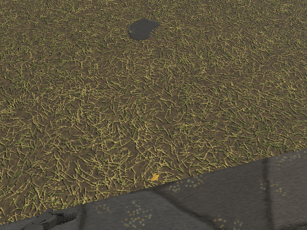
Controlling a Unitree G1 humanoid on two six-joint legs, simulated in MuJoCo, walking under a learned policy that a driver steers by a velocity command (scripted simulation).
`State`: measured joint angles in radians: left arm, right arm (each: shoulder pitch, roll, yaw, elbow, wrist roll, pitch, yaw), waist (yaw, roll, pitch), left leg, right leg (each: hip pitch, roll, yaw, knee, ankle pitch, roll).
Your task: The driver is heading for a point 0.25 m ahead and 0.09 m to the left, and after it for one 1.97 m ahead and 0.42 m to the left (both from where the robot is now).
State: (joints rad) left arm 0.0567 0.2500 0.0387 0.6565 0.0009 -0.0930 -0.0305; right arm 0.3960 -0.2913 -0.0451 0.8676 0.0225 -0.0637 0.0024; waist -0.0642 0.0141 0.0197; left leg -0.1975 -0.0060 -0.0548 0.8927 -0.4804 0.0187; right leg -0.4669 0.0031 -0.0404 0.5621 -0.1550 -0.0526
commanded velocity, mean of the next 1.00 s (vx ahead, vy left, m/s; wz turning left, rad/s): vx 0.15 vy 0.00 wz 0.36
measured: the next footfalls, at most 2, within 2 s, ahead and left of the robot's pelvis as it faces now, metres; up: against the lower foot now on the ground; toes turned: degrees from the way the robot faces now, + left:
left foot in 0.42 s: +0.29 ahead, +0.14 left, +0.00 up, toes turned +18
right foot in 0.84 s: +0.34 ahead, -0.10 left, +0.00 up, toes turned +23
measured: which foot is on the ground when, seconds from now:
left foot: up 0.00-0.40, down 0.42-1.00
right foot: down 0.00-0.44, up 0.46-0.82, down 0.84-1.00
